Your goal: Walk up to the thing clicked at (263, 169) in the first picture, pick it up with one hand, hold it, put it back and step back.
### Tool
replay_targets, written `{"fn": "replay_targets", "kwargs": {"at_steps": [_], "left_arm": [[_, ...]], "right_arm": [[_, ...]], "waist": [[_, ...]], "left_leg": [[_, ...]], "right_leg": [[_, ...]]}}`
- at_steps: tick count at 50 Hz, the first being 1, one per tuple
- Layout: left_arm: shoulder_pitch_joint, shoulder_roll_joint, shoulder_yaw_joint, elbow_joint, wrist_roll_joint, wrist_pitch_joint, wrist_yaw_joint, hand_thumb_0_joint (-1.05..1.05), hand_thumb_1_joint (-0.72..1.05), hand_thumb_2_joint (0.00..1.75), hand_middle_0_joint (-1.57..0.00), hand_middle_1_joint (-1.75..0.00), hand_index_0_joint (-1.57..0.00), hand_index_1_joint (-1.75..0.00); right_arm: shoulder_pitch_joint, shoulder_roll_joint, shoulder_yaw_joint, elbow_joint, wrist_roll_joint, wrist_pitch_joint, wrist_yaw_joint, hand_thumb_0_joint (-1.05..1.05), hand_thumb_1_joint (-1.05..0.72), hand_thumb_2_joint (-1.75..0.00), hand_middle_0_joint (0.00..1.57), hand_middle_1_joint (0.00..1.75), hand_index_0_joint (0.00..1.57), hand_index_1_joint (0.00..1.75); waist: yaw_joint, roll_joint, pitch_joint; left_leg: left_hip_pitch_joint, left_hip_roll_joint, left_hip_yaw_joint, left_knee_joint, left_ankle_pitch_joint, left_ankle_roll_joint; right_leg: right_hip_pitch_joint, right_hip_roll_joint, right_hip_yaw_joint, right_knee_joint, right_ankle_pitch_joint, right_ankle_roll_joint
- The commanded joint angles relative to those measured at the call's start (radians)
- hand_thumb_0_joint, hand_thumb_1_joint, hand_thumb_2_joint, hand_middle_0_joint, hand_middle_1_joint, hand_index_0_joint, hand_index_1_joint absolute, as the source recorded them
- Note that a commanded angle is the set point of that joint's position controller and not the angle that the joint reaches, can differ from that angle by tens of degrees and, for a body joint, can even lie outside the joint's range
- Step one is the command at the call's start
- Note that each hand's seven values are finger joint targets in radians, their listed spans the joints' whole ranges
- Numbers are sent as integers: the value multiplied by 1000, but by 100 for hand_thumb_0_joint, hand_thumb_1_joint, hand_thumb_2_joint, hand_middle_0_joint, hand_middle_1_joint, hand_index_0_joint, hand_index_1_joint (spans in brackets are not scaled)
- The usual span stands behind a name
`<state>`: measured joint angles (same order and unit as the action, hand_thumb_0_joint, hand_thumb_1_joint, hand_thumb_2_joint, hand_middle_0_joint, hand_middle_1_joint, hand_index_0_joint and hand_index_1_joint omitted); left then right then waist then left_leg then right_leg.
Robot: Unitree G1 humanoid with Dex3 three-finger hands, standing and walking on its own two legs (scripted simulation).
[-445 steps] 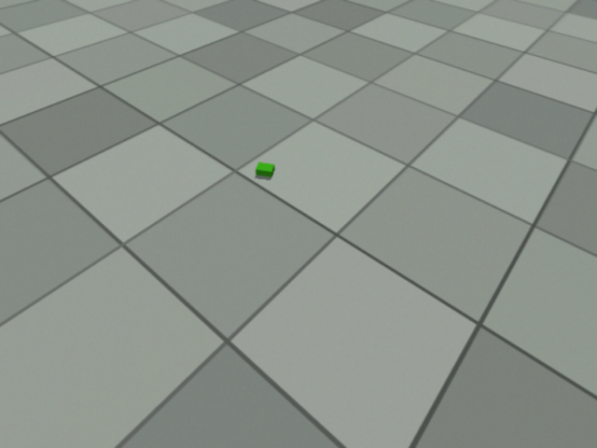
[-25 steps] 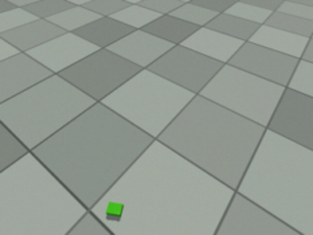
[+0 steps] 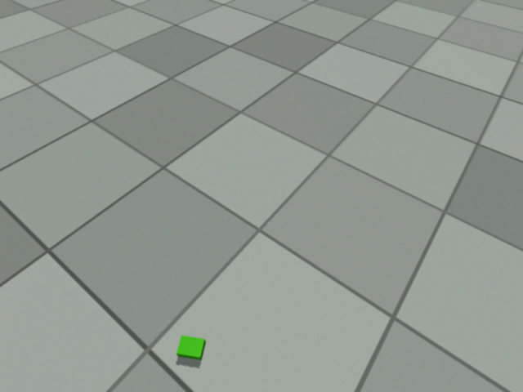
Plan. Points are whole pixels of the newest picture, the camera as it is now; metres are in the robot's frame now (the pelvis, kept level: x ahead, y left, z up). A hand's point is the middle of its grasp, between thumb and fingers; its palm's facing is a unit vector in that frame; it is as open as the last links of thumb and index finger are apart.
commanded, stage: rise first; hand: left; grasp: from above
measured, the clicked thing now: (191, 347) +0.39 +0.24 -0.76
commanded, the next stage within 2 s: none
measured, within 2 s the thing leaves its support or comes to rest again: neither
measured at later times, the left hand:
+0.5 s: hand out of the picture +0.13 +0.26 -0.20, palm faces -0.11 -0.91 -0.39, open 12.1 cm
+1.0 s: hand out of the picture +0.14 +0.28 -0.33, palm faces -0.38 -0.74 -0.56, open 13.0 cm
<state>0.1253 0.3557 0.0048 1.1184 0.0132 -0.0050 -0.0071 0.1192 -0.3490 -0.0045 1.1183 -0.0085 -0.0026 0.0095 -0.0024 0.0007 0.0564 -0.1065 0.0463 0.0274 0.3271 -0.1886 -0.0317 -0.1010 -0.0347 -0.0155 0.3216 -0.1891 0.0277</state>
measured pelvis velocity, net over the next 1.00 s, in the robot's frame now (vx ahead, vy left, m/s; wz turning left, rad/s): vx -0.04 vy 0.01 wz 0.01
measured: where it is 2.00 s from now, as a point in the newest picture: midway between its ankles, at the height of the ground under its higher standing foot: outside the picture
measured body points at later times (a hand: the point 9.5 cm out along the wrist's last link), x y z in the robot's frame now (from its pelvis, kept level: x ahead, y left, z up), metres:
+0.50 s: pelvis -0.02 +0.01 -0.05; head +0.05 +0.01 +0.39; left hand +0.13 +0.31 -0.18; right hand +0.10 -0.26 -0.16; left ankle -0.01 +0.14 -0.75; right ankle -0.01 -0.14 -0.75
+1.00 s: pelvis -0.04 +0.01 -0.17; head +0.10 +0.03 +0.25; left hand +0.15 +0.32 -0.29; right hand +0.17 -0.24 -0.26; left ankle -0.01 +0.14 -0.75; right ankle -0.01 -0.14 -0.75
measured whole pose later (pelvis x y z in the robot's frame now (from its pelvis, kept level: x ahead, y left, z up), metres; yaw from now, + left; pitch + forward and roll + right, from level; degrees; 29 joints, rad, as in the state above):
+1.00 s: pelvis -0.04 +0.01 -0.17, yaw +0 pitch +27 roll -2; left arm 0.08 0.40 0.12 0.61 0.46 0.02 0.00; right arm 0.11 -0.26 -0.04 0.56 -0.01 -0.18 0.01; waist -0.03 0.00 -0.17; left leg -1.34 0.04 -0.04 1.49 -0.62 -0.02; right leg -1.30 -0.05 -0.01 1.46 -0.62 0.04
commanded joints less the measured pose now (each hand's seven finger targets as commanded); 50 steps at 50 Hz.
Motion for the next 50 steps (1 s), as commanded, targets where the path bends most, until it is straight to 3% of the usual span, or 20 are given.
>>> {"fn": "replay_targets", "kwargs": {"at_steps": [1,2,3,4,5,6,8,10,12,15,18,23,26,29,34,38,41,44,47,50], "left_arm": [[-33,214,41,-61,-1,-24,14,0,90,90,-20,-30,-20,-30],[-34,214,41,-62,0,-22,14,0,82,96,-21,-31,-19,-33],[-385,42,42,-413,-53,-114,27,0,77,88,-27,-39,-24,-41],[-491,94,59,-318,-52,-105,37,0,69,85,-28,-47,-25,-49],[-323,155,106,-144,-33,-65,42,0,61,88,-25,-55,-22,-57],[-239,174,128,-80,-24,-48,30,0,53,88,-26,-61,-23,-65],[-326,256,173,-141,15,-57,16,0,37,85,-27,-74,-26,-75],[-152,236,197,-45,75,-35,-15,0,22,82,-26,-85,-27,-83],[-66,234,223,-100,111,-16,-32,0,6,83,-28,-87,-28,-87],[-108,178,185,-190,141,37,-24,0,-18,80,-31,-86,-30,-87],[-129,178,182,-225,170,90,-12,0,-37,83,-32,-85,-29,-88],[-127,139,186,-324,192,88,-2,0,-41,83,-31,-85,-29,-88],[-86,165,218,-469,212,56,5,0,-42,85,-28,-89,-26,-91],[-37,171,215,-588,243,48,13,0,-40,85,-30,-87,-27,-90],[90,143,213,-682,267,91,22,0,-40,84,-32,-85,-29,-88],[85,144,196,-755,281,121,21,0,-41,83,-33,-83,-29,-86],[0,148,178,-686,325,107,17,0,-42,83,-33,-82,-30,-85],[-77,179,187,-630,392,48,15,0,-40,81,-34,-81,-31,-84],[-108,168,146,-639,464,-27,17,0,-35,78,-36,-79,-34,-81],[-177,244,181,-624,531,-97,48,0,-33,77,-39,-77,-37,-79]], "right_arm": [[-36,-214,-39,-63,-2,-24,-15,0,-90,-90,20,30,20,30],[-39,-213,-38,-63,-2,-24,-16,0,-87,-89,20,30,20,30],[-20,-51,6,-333,65,-70,-36,0,-93,-91,20,30,20,30],[28,-81,0,-276,68,-69,-49,0,-87,-89,20,30,20,30],[59,-104,-14,-267,62,-58,-54,0,-89,-90,20,30,20,30],[67,-112,-27,-294,65,-47,-53,0,-88,-89,20,30,20,30],[106,-109,-57,-327,49,-56,-63,0,-87,-89,20,30,20,30],[134,-101,-81,-353,29,-63,-53,0,-88,-90,20,30,20,30],[135,-89,-92,-401,24,-65,-44,0,-88,-89,20,30,20,30],[105,-75,-92,-466,28,-67,-40,0,-86,-89,20,30,20,30],[78,-73,-96,-527,33,-72,-30,0,-89,-90,20,30,20,30],[95,-60,-102,-569,23,-111,-17,0,-90,-90,20,30,20,30],[101,-48,-109,-601,18,-134,-20,0,-88,-90,20,30,20,30],[92,-42,-110,-616,14,-148,-29,0,-88,-90,20,30,20,30],[82,-39,-109,-647,13,-159,-36,0,-89,-90,20,30,20,30],[73,-38,-104,-661,12,-170,-38,0,-92,-90,20,30,20,30],[49,-42,-97,-656,7,-185,-35,0,-94,-91,20,30,20,30],[33,-48,-100,-654,0,-203,-25,0,-93,-91,20,30,20,30],[32,-64,-110,-651,0,-218,-13,0,-92,-91,20,30,20,30],[27,-83,-115,-636,6,-219,-2,0,-95,-91,20,30,20,30]], "waist": [[0,8,-93],[0,13,-86],[-123,5,-1],[-91,-9,-33],[-75,-45,-31],[-37,-42,-26],[-30,-34,-179],[-15,-16,-256],[37,29,-350],[29,70,-306],[12,1,-257],[-9,-5,-262],[-2,52,-366],[-5,67,-423],[-17,74,-444],[-38,65,-460],[-57,60,-398],[-44,74,-411],[-48,87,-528],[-37,115,-622]], "left_leg": [[28,97,-73,-40,166,44],[27,95,-70,-42,165,42],[-113,-41,37,33,23,39],[-105,-45,30,44,-1,40],[-136,-51,32,67,-38,43],[-176,-46,36,97,-15,40],[-171,-50,28,155,46,41],[-235,-59,23,235,103,38],[-241,-70,26,273,162,30],[-277,-64,20,282,131,18],[-369,-54,8,336,54,26],[-502,-39,-5,465,-72,27],[-528,-38,-5,547,-55,26],[-556,-33,-4,608,-42,29],[-611,-22,-28,663,-36,28],[-674,-22,-32,734,-34,34],[-799,-19,-49,807,-127,35],[-921,-23,-59,899,-214,33],[-969,-28,-64,988,-216,30],[-1024,-28,-73,1093,-145,27]], "right_leg": [[12,-109,77,-43,192,-40],[2,-107,75,-41,191,-41],[-228,31,-2,36,89,-23],[-186,29,-15,38,48,-23],[-199,34,-24,48,-8,-30],[-209,41,-32,76,-9,-33],[-196,33,-22,141,62,-30],[-210,24,-17,219,128,-32],[-174,22,-16,263,169,-38],[-251,31,-22,275,110,-42],[-335,36,-32,309,25,-38],[-508,45,-37,446,-107,-38],[-568,41,-26,539,-91,-41],[-608,37,-16,596,-68,-40],[-672,35,-22,662,-74,-42],[-733,32,-20,715,-65,-41],[-873,31,-24,801,-155,-42],[-1018,26,-21,915,-232,-44],[-1100,27,-19,1019,-223,-44],[-1201,25,-19,1139,-180,-47]]}}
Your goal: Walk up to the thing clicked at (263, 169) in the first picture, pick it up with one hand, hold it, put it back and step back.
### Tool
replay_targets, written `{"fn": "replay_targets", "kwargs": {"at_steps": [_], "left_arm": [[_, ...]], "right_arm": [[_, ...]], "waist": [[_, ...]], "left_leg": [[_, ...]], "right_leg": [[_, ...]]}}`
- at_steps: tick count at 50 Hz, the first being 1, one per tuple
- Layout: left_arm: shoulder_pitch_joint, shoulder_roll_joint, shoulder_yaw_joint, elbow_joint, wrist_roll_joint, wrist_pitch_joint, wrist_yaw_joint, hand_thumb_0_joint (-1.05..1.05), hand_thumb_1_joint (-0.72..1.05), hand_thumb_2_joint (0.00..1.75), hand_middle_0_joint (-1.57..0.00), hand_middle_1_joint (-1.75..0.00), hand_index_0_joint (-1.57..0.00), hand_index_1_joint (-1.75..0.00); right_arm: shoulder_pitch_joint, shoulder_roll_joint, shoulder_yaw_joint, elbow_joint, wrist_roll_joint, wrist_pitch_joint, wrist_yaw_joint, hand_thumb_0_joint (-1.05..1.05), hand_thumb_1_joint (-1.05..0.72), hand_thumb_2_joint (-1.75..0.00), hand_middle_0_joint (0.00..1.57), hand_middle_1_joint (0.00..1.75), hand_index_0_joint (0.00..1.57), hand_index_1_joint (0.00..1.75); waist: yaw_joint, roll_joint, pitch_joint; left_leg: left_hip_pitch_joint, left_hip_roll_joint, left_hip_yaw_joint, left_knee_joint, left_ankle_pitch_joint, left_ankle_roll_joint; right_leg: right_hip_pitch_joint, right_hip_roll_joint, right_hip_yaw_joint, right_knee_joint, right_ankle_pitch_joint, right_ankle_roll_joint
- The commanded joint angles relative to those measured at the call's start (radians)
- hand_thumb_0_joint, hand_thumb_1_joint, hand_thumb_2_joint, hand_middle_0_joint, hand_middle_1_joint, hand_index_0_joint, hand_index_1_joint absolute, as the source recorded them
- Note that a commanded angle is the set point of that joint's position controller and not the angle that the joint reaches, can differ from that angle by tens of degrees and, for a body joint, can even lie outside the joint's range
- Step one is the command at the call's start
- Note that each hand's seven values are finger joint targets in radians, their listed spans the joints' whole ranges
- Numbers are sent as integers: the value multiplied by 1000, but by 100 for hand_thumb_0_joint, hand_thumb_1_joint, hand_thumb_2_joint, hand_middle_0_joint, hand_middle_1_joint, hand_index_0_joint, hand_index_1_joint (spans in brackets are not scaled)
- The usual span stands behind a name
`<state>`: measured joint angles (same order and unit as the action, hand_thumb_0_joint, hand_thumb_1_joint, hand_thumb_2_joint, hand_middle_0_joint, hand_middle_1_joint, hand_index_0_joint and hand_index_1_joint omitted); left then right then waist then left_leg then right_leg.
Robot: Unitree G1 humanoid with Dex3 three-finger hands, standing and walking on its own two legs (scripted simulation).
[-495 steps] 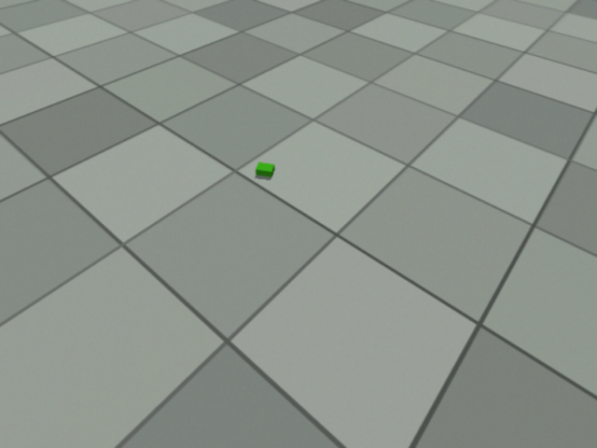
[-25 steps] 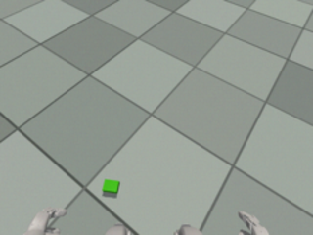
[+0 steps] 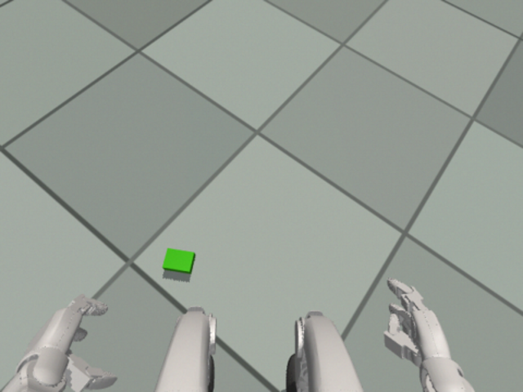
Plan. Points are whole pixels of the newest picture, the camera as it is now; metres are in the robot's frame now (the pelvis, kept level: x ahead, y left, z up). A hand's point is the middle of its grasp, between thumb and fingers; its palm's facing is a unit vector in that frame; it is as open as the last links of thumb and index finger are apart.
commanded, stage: rise first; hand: left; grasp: from above
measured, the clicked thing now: (179, 261) +0.43 +0.23 -0.59
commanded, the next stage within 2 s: none
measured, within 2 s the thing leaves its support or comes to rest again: neither
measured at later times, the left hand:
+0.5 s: hand (126, 292) +0.30 +0.29 -0.34, palm faces -0.51 -0.29 -0.81, open 12.6 cm
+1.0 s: hand (140, 271) +0.36 +0.29 -0.42, palm faces -0.48 -0.07 -0.87, open 12.9 cm
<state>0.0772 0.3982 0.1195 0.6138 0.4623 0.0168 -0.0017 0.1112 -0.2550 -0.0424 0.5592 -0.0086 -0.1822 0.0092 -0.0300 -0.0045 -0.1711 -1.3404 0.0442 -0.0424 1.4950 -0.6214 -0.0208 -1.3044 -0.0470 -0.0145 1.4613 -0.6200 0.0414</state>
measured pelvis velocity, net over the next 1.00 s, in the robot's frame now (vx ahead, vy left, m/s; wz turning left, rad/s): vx -0.06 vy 0.01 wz -0.09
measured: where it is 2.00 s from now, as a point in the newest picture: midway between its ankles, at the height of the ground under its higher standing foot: outside the picture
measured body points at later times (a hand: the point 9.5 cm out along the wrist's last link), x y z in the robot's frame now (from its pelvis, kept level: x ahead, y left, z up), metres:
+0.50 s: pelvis -0.07 -0.01 -0.20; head +0.14 +0.02 +0.20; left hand +0.32 +0.30 -0.29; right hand +0.05 -0.28 -0.33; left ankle +0.03 +0.13 -0.57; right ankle +0.03 -0.15 -0.57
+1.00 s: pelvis -0.06 +0.01 -0.26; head +0.15 +0.06 +0.13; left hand +0.38 +0.29 -0.37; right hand +0.01 -0.28 -0.37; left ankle +0.03 +0.13 -0.57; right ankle +0.03 -0.15 -0.57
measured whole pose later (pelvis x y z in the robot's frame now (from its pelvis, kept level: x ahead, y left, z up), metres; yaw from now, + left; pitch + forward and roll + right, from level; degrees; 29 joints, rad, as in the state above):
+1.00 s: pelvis -0.06 +0.01 -0.26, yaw -5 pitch +32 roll -8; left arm -0.75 0.70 0.12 1.26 1.22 -0.32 0.32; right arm 0.10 -0.26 -0.02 0.76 -0.11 -0.03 0.12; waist -0.14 -0.01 -0.08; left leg -2.25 0.01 -0.14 2.34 -0.66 -0.01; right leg -2.17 -0.02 -0.02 2.26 -0.66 0.06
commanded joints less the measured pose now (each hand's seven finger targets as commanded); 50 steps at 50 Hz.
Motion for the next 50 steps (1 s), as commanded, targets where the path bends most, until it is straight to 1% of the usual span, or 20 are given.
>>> {"fn": "replay_targets", "kwargs": {"at_steps": [1,5,6,8,10,12,14,18,20,23,26,28,32,33,34,39,44,46,47,50], "left_arm": [[-128,215,78,-90,105,-132,57,0,-34,77,-39,-77,-37,-80],[-198,263,96,-57,194,-158,112,0,-31,77,-36,-78,-34,-79],[-236,256,83,-58,209,-159,122,0,-31,77,-36,-78,-35,-79],[-305,314,115,-33,240,-162,142,0,-33,79,-34,-79,-33,-80],[-403,341,113,28,282,-171,149,0,-33,79,-34,-78,-33,-79],[-487,391,128,52,304,-191,150,0,-32,80,-33,-78,-32,-79],[-570,404,115,72,328,-211,148,0,-32,79,-33,-78,-32,-79],[-669,468,114,169,385,-255,137,0,-29,78,-36,-76,-35,-77],[-727,484,103,204,411,-278,133,0,-31,80,-35,-76,-33,-78],[-774,525,114,251,456,-318,144,0,-30,81,-33,-76,-32,-78],[-833,538,104,293,499,-358,164,0,-28,81,-33,-74,-32,-75],[-873,567,112,308,532,-378,188,0,-28,82,-32,-73,-31,-75],[-934,564,94,357,605,-402,253,0,-29,83,-31,-74,-29,-75],[-936,562,95,382,617,-401,271,0,-30,84,-30,-73,-29,-75],[-966,564,88,383,633,-399,286,0,-31,84,-29,-74,-27,-75],[-1019,579,79,456,701,-373,340,0,-32,83,-27,-77,-26,-77],[-1071,582,57,494,734,-344,358,0,-32,83,-27,-77,-27,-77],[-1079,551,34,520,745,-340,355,0,-31,82,-27,-77,-27,-77],[-1082,574,46,520,749,-340,356,0,-31,81,-27,-77,-28,-77],[-1107,567,32,538,757,-345,356,0,-32,82,-27,-77,-27,-77]], "right_arm": [[32,-182,-80,-69,8,-36,3,0,-95,-92,20,30,20,30],[44,-196,-92,-42,8,-15,19,0,-93,-91,20,30,20,30],[43,-197,-95,-37,7,-10,22,0,-93,-91,20,30,20,30],[47,-205,-100,-17,8,-2,25,0,-94,-91,20,30,20,30],[51,-206,-97,4,1,5,29,0,-94,-91,20,30,20,30],[60,-204,-100,15,-5,13,33,0,-93,-91,20,30,20,30],[75,-202,-96,32,-12,18,35,0,-93,-91,20,30,20,30],[96,-213,-97,57,-18,31,35,0,-94,-91,20,30,20,30],[103,-215,-92,65,-22,39,40,0,-93,-91,20,30,20,30],[103,-222,-84,79,-29,50,46,0,-91,-91,20,30,20,30],[106,-229,-74,89,-36,63,54,0,-90,-90,20,30,20,30],[114,-232,-67,102,-42,73,59,0,-90,-90,20,30,20,30],[126,-238,-59,127,-56,93,69,0,-90,-90,20,30,20,30],[128,-239,-59,136,-62,98,72,0,-90,-90,20,30,20,30],[131,-242,-61,137,-66,104,74,0,-90,-90,20,30,20,30],[145,-246,-58,159,-85,130,83,0,-90,-90,20,30,20,30],[153,-250,-57,172,-99,141,93,0,-90,-90,20,30,20,30],[164,-249,-56,176,-103,144,96,0,-90,-90,20,30,20,30],[160,-247,-55,175,-104,147,97,0,-90,-90,20,30,20,30],[154,-250,-49,180,-111,151,103,0,-90,-90,20,30,20,30]], "waist": [[-1,106,-421],[18,134,-523],[5,133,-537],[18,115,-561],[9,102,-569],[9,64,-609],[-4,62,-635],[-4,25,-625],[-16,31,-589],[-10,76,-549],[-32,109,-502],[-37,135,-519],[-50,210,-523],[-50,207,-522],[-66,200,-524],[-71,223,-538],[-94,249,-553],[-108,244,-550],[-99,239,-549],[-111,247,-533]], "left_leg": [[190,-26,-6,-41,306,17],[127,-32,5,80,384,18],[103,-33,1,96,362,16],[50,-32,8,141,334,19],[-29,-35,16,203,289,25],[-113,-40,36,273,225,39],[-169,-42,43,315,175,42],[-258,-43,47,370,81,51],[-317,-45,49,396,23,54],[-341,-42,27,401,-47,49],[-372,-44,7,412,-115,50],[-365,-46,4,436,-97,48],[-331,-46,-9,463,-50,36],[-335,-49,-3,481,-29,37],[-345,-50,-1,492,-28,39],[-333,-53,3,521,18,38],[-325,-53,-5,550,63,39],[-327,-53,-11,554,74,38],[-351,-56,-2,566,68,43],[-351,-54,-12,572,74,42]], "right_leg": [[-35,38,-22,31,257,-61],[-109,36,-24,140,319,-64],[-135,34,-25,155,303,-65],[-161,36,-25,185,285,-64],[-204,37,-24,221,254,-62],[-189,38,-17,235,220,-55],[-204,37,-17,257,182,-54],[-258,45,-26,281,81,-52],[-299,49,-28,299,18,-53],[-392,57,-57,358,-45,-60],[-466,59,-77,402,-83,-62],[-494,59,-84,433,-64,-64],[-579,56,-104,499,-14,-71],[-584,55,-105,503,-1,-71],[-597,56,-106,504,-1,-71],[-621,54,-113,535,35,-71],[-639,53,-121,570,74,-68],[-644,51,-126,579,84,-66],[-634,54,-123,575,80,-67],[-656,51,-127,595,86,-65]]}}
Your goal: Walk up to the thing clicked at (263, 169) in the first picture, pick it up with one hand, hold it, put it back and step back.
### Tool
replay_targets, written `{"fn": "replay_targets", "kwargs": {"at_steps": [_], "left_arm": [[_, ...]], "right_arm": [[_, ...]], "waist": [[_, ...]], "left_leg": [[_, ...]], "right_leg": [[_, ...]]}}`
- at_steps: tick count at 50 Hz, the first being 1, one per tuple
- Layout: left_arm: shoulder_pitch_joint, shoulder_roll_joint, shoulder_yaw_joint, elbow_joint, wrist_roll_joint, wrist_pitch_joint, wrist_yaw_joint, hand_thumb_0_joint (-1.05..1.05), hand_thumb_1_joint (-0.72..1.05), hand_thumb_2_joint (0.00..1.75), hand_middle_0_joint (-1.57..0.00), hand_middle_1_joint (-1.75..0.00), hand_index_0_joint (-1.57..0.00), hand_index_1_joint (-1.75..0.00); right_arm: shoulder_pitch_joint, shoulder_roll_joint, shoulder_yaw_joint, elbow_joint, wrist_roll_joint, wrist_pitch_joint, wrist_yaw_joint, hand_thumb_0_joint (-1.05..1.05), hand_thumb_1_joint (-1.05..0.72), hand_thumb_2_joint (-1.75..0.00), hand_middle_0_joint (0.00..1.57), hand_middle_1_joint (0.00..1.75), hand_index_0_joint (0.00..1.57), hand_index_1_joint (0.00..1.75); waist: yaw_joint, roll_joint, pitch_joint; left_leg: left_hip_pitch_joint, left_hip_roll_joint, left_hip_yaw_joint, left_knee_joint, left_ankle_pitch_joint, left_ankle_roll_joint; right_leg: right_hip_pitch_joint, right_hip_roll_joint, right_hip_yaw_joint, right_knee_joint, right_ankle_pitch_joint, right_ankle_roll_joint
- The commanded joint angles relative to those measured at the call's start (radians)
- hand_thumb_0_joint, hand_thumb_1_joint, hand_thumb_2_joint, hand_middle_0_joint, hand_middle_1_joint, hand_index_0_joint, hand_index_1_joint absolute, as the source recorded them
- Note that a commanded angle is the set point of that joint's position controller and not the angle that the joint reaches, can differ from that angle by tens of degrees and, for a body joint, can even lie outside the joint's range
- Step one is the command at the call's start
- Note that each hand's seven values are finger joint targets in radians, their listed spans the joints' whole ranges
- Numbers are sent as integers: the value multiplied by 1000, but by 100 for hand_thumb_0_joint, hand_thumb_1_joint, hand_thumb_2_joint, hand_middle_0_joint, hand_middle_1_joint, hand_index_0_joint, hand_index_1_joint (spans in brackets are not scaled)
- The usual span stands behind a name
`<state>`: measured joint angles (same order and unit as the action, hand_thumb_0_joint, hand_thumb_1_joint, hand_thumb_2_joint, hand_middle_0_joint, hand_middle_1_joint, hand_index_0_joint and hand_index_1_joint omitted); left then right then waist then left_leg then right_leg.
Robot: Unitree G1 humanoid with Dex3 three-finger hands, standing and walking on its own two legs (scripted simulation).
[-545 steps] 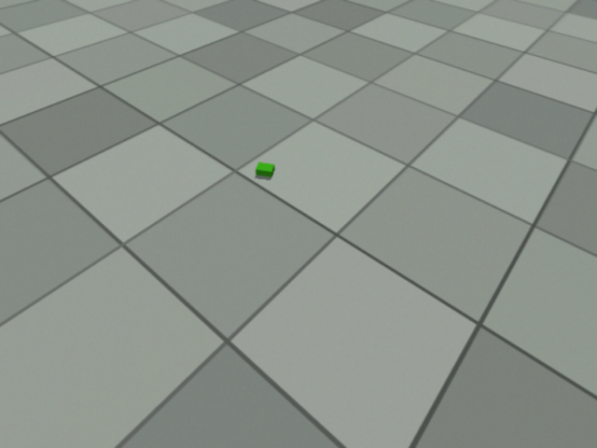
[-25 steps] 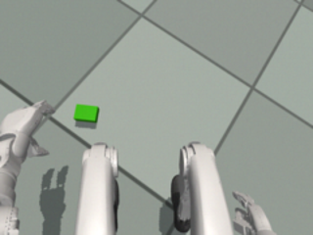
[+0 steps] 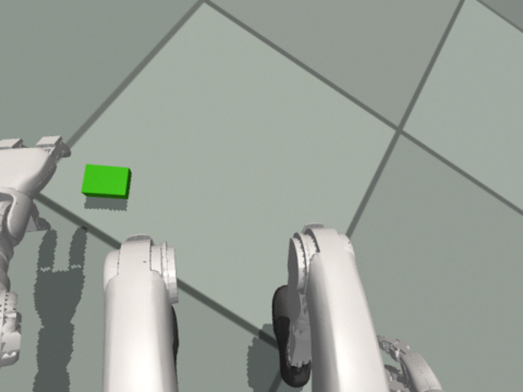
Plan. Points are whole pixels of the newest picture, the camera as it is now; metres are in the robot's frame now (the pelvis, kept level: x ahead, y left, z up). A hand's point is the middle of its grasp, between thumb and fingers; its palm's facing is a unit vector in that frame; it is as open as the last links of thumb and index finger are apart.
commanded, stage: rise first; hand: left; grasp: from above
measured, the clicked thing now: (107, 182) +0.47 +0.26 -0.33
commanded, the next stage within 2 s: none
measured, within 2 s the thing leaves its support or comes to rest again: neither
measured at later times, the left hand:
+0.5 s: hand (48, 187) +0.42 +0.32 -0.19, palm faces -0.46 -0.04 -0.89, open 12.7 cm
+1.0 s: hand (55, 184) +0.43 +0.31 -0.20, palm faces -0.46 -0.04 -0.89, open 12.6 cm
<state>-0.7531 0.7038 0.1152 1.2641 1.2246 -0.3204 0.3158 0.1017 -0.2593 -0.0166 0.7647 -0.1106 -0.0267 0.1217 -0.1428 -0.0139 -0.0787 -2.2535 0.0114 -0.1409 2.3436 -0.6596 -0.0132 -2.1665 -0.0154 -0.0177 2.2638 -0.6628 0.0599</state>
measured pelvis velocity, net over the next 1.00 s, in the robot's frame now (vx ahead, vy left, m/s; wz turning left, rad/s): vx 0.01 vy -0.01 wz -0.02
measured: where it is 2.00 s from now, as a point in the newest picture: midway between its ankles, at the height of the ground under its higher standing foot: (229, 362)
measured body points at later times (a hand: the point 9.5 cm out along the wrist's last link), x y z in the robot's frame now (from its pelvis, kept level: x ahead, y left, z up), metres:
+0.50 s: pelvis +0.01 +0.00 -0.02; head +0.24 +0.07 +0.36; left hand +0.44 +0.32 -0.14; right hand +0.09 -0.28 -0.14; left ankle +0.09 +0.13 -0.32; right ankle +0.11 -0.14 -0.32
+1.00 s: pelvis +0.01 -0.01 -0.03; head +0.24 +0.07 +0.35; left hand +0.45 +0.31 -0.15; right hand +0.08 -0.29 -0.14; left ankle +0.09 +0.13 -0.32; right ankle +0.11 -0.14 -0.32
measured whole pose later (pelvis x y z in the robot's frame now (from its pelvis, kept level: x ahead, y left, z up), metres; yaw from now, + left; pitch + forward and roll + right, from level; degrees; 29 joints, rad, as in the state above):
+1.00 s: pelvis +0.01 -0.01 -0.03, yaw -1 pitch +32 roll -7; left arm -0.84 0.80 0.15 1.43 1.37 -0.41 0.45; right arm 0.08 -0.27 0.02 0.80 -0.20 0.00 0.14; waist -0.20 -0.04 -0.04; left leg -2.33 0.00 -0.18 2.46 -0.69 -0.04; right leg -2.26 0.00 -0.03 2.38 -0.68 0.06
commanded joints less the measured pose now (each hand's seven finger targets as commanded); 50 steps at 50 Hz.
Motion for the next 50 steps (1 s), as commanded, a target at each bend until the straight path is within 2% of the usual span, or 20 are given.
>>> {"fn": "replay_targets", "kwargs": {"at_steps": [1,3,11,12,13,16,19,22,24,25,26,32,34,39,41,43,44,46,47,50], "left_arm": [[-288,270,42,-114,0,-13,39,0,-31,81,-27,-78,-28,-77],[-277,273,40,-99,14,-23,40,0,-30,81,-27,-78,-28,-78],[-304,306,59,-74,51,-69,74,0,-31,81,-28,-77,-28,-77],[-286,318,66,-65,59,-70,82,0,-30,80,-27,-78,-28,-78],[-314,324,65,-74,61,-77,89,0,-29,79,-28,-79,-29,-77],[-311,317,63,-59,72,-87,109,0,-28,78,-29,-78,-30,-76],[-311,334,77,-59,83,-87,126,0,-28,78,-28,-78,-29,-76],[-312,328,66,-49,95,-86,137,0,-26,77,-29,-77,-31,-75],[-302,327,74,-48,94,-81,145,0,-26,77,-31,-75,-32,-74],[-304,319,64,-35,95,-80,145,0,-24,75,-30,-76,-32,-74],[-310,313,57,-40,98,-79,144,0,-26,76,-29,-77,-31,-75],[-306,343,79,-24,109,-79,152,0,-27,78,-30,-76,-31,-75],[-319,351,83,-29,106,-83,154,0,-26,77,-30,-75,-31,-74],[-331,354,78,11,113,-84,157,0,-27,78,-30,-76,-31,-75],[-333,376,93,22,115,-89,163,0,-26,77,-31,-75,-32,-74],[-342,364,83,17,115,-93,165,0,-26,78,-32,-73,-32,-73],[-334,355,66,54,122,-90,163,0,-26,78,-32,-74,-32,-73],[-350,369,78,34,122,-92,167,0,-28,79,-31,-73,-31,-73],[-352,377,78,48,123,-90,169,0,-34,87,-32,-69,-28,-74],[-369,367,70,38,122,-94,176,0,-27,80,-33,-72,-32,-73]], "right_arm": [[167,-247,-76,-29,-12,-3,-9,0,-90,-90,20,30,20,30],[160,-241,-71,-28,-15,2,-6,0,-90,-90,20,30,20,30],[156,-241,-60,-14,-36,13,-1,0,-91,-90,20,30,20,30],[154,-241,-59,-12,-37,14,-2,0,-91,-90,20,30,20,30],[151,-242,-60,-15,-42,16,-1,0,-91,-90,20,30,20,30],[149,-241,-62,-9,-47,17,-3,0,-91,-90,20,30,20,30],[155,-245,-62,-5,-51,18,-4,0,-90,-90,20,30,20,30],[155,-243,-64,-4,-54,20,-3,0,-90,-90,20,30,20,30],[155,-244,-64,1,-58,21,-5,0,-90,-90,20,30,20,30],[157,-245,-64,1,-59,19,-3,0,-90,-90,20,30,20,30],[161,-244,-64,3,-60,18,-3,0,-90,-90,20,30,20,30],[171,-247,-57,10,-70,24,2,0,-90,-90,20,30,20,30],[165,-249,-58,10,-72,26,1,0,-90,-90,20,30,20,30],[160,-249,-47,8,-80,23,4,0,-90,-90,20,30,20,30],[155,-253,-45,8,-82,26,3,0,-90,-90,20,30,20,30],[156,-253,-41,11,-87,27,3,0,-90,-90,20,30,20,30],[150,-248,-38,13,-87,24,4,0,-90,-90,20,30,20,30],[161,-255,-36,17,-90,22,4,0,-90,-90,20,30,20,30],[153,-256,-35,16,-90,22,3,0,-90,-90,20,30,20,30],[154,-259,-33,17,-93,18,4,0,-90,-90,20,30,20,30]], "waist": [[-5,250,-630],[1,245,-624],[-12,251,-627],[-3,249,-628],[-14,249,-636],[-18,249,-616],[-21,254,-628],[-25,259,-626],[-17,262,-636],[-30,267,-631],[-29,263,-634],[-35,245,-638],[-32,248,-656],[-42,247,-618],[-34,254,-620],[-38,255,-628],[-49,246,-598],[-53,253,-599],[-52,245,-600],[-59,258,-606]], "left_leg": [[552,-22,84,-272,107,35],[534,-26,96,-258,102,38],[509,-28,103,-216,129,40],[510,-29,107,-209,127,39],[495,-30,111,-203,114,41],[477,-30,111,-200,87,42],[492,-28,107,-189,110,41],[483,-30,108,-186,110,42],[507,-29,108,-184,131,40],[507,-28,105,-178,139,40],[508,-30,104,-181,141,39],[490,-30,105,-151,187,44],[496,-29,105,-151,188,43],[462,-32,109,-142,150,44],[445,-34,111,-144,129,44],[451,-34,109,-143,127,44],[435,-35,108,-135,118,44],[441,-34,104,-135,130,45],[432,-35,103,-131,118,45],[452,-33,101,-132,126,42]], "right_leg": [[200,22,-126,-202,122,-84],[207,25,-122,-202,115,-86],[204,31,-119,-174,136,-85],[206,32,-118,-175,135,-88],[206,33,-116,-176,128,-87],[190,33,-117,-175,106,-86],[185,33,-117,-161,127,-85],[181,34,-117,-158,129,-85],[176,31,-121,-150,141,-81],[171,33,-124,-143,150,-81],[172,33,-122,-147,154,-84],[208,30,-115,-132,202,-79],[209,32,-116,-132,204,-80],[202,35,-114,-141,177,-83],[199,36,-117,-140,156,-83],[199,36,-116,-138,154,-82],[187,38,-116,-136,148,-84],[191,34,-117,-133,160,-81],[182,36,-118,-131,150,-84],[181,37,-123,-130,157,-81]]}}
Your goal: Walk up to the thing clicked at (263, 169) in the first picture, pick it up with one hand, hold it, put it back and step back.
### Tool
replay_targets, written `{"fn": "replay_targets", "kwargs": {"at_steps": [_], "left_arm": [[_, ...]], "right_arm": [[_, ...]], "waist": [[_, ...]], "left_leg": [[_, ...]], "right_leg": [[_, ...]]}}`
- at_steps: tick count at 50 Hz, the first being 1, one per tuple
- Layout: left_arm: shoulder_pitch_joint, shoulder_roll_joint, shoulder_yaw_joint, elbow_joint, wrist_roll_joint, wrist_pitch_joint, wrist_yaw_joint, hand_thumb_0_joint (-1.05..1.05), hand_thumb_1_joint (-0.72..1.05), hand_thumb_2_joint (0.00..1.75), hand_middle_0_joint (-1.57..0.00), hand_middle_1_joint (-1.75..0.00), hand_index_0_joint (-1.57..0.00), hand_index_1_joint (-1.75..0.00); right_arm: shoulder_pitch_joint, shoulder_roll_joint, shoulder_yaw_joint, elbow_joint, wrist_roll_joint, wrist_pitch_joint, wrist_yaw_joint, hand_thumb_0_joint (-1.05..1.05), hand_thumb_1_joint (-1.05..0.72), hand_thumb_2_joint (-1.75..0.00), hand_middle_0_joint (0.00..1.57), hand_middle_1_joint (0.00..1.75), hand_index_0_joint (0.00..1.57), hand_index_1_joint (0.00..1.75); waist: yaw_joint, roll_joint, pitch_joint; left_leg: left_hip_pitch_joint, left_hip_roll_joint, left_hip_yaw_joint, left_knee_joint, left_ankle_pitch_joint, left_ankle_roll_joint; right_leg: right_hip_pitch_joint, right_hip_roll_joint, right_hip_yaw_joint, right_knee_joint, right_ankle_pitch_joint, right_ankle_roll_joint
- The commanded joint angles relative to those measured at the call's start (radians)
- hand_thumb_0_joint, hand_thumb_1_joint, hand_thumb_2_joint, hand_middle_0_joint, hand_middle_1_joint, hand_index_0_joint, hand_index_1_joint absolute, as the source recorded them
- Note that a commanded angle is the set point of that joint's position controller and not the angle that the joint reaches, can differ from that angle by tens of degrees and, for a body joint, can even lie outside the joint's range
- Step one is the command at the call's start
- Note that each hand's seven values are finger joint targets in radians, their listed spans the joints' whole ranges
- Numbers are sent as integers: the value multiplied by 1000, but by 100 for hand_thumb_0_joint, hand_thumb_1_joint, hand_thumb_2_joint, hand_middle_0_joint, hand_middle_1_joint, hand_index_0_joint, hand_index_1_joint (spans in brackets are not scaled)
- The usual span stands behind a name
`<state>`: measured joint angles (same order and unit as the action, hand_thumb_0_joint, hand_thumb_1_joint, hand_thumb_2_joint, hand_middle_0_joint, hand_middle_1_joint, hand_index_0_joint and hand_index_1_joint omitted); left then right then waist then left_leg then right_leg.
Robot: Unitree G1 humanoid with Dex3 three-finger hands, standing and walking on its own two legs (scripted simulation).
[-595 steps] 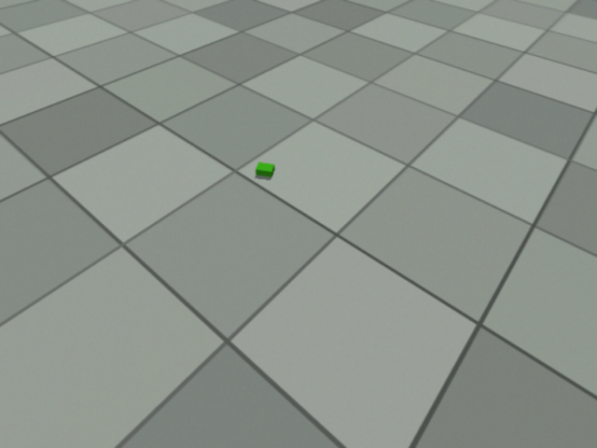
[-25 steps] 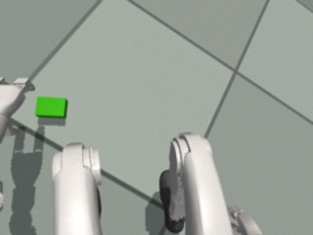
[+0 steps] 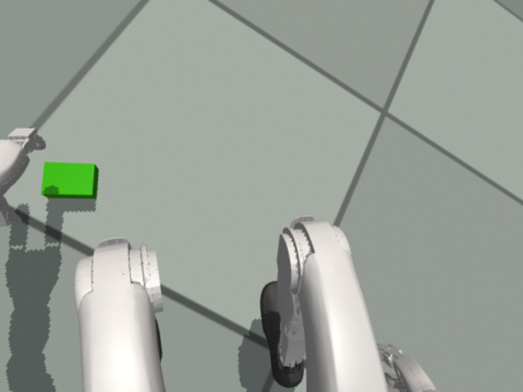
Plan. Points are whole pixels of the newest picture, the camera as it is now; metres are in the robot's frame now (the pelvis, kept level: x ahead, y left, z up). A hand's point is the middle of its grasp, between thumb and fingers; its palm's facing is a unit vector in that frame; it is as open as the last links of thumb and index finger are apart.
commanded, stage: rise first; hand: left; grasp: from above
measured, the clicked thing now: (71, 181) +0.46 +0.27 -0.30
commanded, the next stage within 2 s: approach in 1.44 s
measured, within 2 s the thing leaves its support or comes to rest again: neither
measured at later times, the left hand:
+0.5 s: hand (3, 182) +0.42 +0.33 -0.16, palm faces -0.45 -0.03 -0.89, open 12.4 cm
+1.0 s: hand (7, 186) +0.41 +0.32 -0.16, palm faces -0.45 -0.03 -0.89, open 12.1 cm
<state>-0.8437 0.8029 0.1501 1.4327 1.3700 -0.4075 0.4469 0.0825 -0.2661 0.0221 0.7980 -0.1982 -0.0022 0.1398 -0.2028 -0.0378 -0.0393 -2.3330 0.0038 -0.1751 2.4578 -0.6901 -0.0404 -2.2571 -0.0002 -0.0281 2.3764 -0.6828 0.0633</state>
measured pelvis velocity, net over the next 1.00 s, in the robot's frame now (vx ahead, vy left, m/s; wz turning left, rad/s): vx -0.01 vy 0.00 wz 0.00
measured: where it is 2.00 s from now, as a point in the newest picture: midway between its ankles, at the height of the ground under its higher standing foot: (217, 366)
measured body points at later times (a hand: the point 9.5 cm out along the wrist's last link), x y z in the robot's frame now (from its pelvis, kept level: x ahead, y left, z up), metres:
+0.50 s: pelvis +0.00 +0.00 +0.00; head +0.23 +0.08 +0.38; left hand +0.44 +0.33 -0.11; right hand +0.08 -0.27 -0.11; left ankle +0.07 +0.14 -0.28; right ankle +0.10 -0.14 -0.28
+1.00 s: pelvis -0.01 +0.00 +0.00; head +0.21 +0.08 +0.38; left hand +0.43 +0.32 -0.11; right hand +0.07 -0.28 -0.11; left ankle +0.07 +0.14 -0.28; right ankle +0.10 -0.14 -0.28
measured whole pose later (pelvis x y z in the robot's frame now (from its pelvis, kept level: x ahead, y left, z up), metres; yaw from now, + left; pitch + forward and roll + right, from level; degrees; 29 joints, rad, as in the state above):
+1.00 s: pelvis -0.01 +0.00 +0.00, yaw +0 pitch +31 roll -8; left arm -0.87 0.80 0.12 1.49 1.40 -0.41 0.48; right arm 0.09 -0.27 0.04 0.81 -0.20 -0.02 0.14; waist -0.22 -0.03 -0.05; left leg -2.34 -0.01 -0.17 2.46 -0.67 -0.04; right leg -2.26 0.00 -0.03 2.37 -0.67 0.06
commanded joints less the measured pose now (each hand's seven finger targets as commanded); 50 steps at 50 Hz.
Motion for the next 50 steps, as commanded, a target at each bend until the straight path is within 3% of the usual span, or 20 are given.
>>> {"fn": "replay_targets", "kwargs": {"at_steps": [1,6,9,10,15,17,21,22,24,26,30,32,35,39,41,45,47,50], "left_arm": [[-282,278,42,-125,-19,-6,49,0,-27,80,-33,-71,-32,-72],[-286,270,29,-91,-11,-2,58,0,-25,78,-36,-68,-34,-70],[-268,296,49,-129,-12,10,61,0,-25,79,-35,-69,-34,-71],[-264,299,54,-140,-18,16,62,0,-25,78,-36,-68,-34,-70],[-255,277,42,-150,-29,36,45,0,-23,77,-37,-67,-36,-69],[-247,282,49,-187,-36,40,37,0,-24,78,-38,-66,-36,-68],[-257,235,13,-204,-51,40,14,0,-24,77,-39,-66,-36,-68],[-235,260,41,-198,-54,42,13,0,-24,77,-39,-65,-37,-68],[-248,240,25,-209,-60,36,5,0,-23,77,-40,-64,-38,-67],[-240,232,11,-191,-50,31,-3,0,-22,76,-41,-64,-39,-67],[-249,241,23,-189,-53,15,-4,0,-22,76,-42,-63,-38,-66],[-242,205,-10,-148,-44,8,-8,0,-21,76,-43,-62,-40,-66],[-260,243,22,-161,-41,-4,9,0,-19,74,-43,-63,-41,-65],[-285,240,9,-140,-14,-14,30,0,-20,75,-42,-63,-40,-65],[-297,277,36,-145,-9,-17,46,0,-20,75,-42,-63,-39,-66],[-325,237,2,-93,3,-9,64,0,-20,75,-41,-64,-39,-66],[-320,265,19,-77,6,-2,73,0,-20,75,-42,-64,-39,-66],[-311,260,10,-40,4,12,76,0,-20,75,-42,-63,-40,-65]], "right_arm": [[174,-256,-71,-12,-7,-6,-15,0,-90,-90,20,30,20,30],[168,-254,-62,-14,-11,-10,-15,0,-90,-90,20,30,20,30],[175,-258,-63,-16,-12,-12,-13,0,-90,-90,20,30,20,30],[169,-258,-66,-15,-9,-12,-14,0,-90,-90,20,30,20,30],[172,-256,-74,-24,-6,-15,-9,0,-90,-90,20,30,20,30],[178,-255,-78,-24,0,-10,-10,0,-90,-90,20,30,20,30],[190,-250,-85,-24,4,-9,-8,0,-90,-90,20,30,20,30],[195,-253,-86,-26,8,-7,-8,0,-90,-90,20,30,20,30],[195,-251,-89,-27,11,-5,-8,0,-90,-90,20,30,20,30],[195,-246,-84,-27,11,-2,-7,0,-90,-90,20,30,20,30],[191,-248,-83,-27,13,2,-8,0,-90,-90,20,30,20,30],[191,-243,-76,-26,10,1,-7,0,-90,-90,20,30,20,30],[176,-251,-72,-27,15,1,-10,0,-90,-90,20,30,20,30],[168,-252,-67,-27,10,-2,-10,0,-90,-90,20,30,20,30],[163,-255,-65,-27,11,-3,-14,0,-90,-90,20,30,20,30],[170,-253,-56,-13,-1,-13,-12,0,-90,-90,20,30,20,30],[167,-259,-57,-14,-1,-18,-15,0,-90,-90,20,30,20,30],[166,-259,-49,-6,-12,-28,-13,0,-90,-90,20,30,20,30]], "waist": [[1,288,-648],[-4,302,-628],[4,314,-657],[15,322,-670],[7,334,-652],[19,332,-687],[0,313,-672],[16,301,-687],[11,307,-683],[8,288,-672],[14,280,-681],[-5,258,-641],[22,305,-650],[-5,304,-617],[8,325,-642],[-25,302,-612],[-12,294,-644],[-18,296,-601]], "left_leg": [[523,-26,135,-244,152,70],[522,-27,132,-248,138,67],[542,-28,136,-244,172,68],[549,-29,141,-248,169,66],[549,-26,141,-259,157,65],[558,-29,143,-260,174,65],[544,-28,137,-264,175,67],[562,-27,134,-268,196,66],[560,-25,135,-263,203,66],[546,-27,137,-261,198,67],[541,-28,137,-260,201,68],[519,-29,133,-257,185,70],[547,-30,131,-280,164,63],[535,-29,129,-277,127,64],[539,-31,134,-279,132,64],[529,-32,129,-270,128,68],[527,-34,134,-260,131,68],[494,-40,141,-262,102,72]], "right_leg": [[265,21,-114,-238,172,-85],[243,24,-120,-232,159,-87],[273,21,-116,-226,196,-83],[273,20,-114,-227,193,-84],[259,19,-121,-231,185,-86],[281,18,-115,-234,200,-87],[281,20,-117,-243,206,-87],[291,19,-118,-242,219,-86],[292,17,-117,-240,227,-85],[304,20,-112,-252,229,-87],[311,19,-111,-252,227,-86],[302,24,-111,-258,217,-87],[270,22,-119,-246,181,-90],[243,22,-121,-244,148,-90],[248,20,-118,-241,150,-87],[225,19,-122,-238,149,-82],[239,20,-121,-240,155,-84],[236,19,-119,-246,131,-80]]}}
